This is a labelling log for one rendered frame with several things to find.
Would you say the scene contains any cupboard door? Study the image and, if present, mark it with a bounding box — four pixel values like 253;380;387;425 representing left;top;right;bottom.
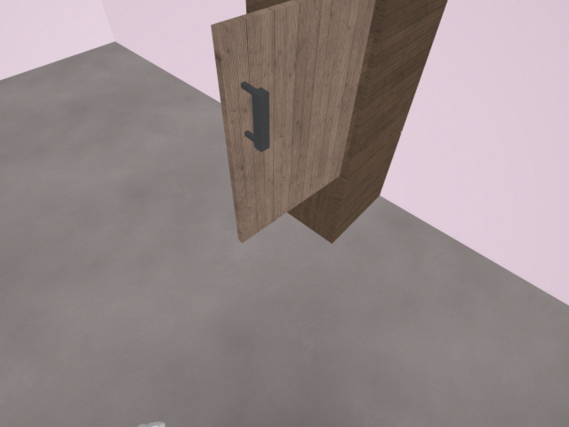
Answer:
211;0;376;243

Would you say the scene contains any handle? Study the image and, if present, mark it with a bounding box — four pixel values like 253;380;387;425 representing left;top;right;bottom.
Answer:
241;81;269;152

